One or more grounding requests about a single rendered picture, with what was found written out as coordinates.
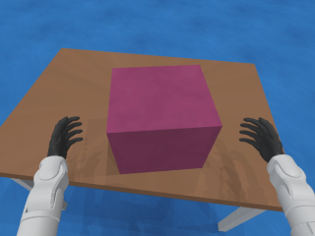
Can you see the right robot hand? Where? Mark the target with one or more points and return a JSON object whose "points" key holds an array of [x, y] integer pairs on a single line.
{"points": [[266, 137]]}

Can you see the table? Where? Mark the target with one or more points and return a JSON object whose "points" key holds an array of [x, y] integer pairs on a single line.
{"points": [[76, 83]]}

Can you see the carton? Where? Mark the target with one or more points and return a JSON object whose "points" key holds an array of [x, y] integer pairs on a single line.
{"points": [[160, 118]]}

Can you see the right robot forearm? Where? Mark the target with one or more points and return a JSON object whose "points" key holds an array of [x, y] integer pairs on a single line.
{"points": [[294, 194]]}

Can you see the left robot hand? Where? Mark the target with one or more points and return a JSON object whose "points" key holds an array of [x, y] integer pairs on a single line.
{"points": [[60, 143]]}

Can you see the left robot forearm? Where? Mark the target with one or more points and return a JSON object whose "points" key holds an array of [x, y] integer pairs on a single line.
{"points": [[43, 208]]}

